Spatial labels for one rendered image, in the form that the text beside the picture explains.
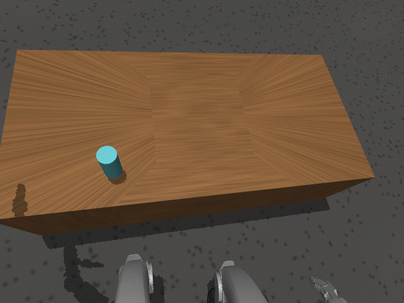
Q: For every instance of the right robot hand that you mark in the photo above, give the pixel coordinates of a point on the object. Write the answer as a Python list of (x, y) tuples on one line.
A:
[(327, 291)]

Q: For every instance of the can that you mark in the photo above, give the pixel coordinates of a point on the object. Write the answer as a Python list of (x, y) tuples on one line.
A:
[(109, 161)]

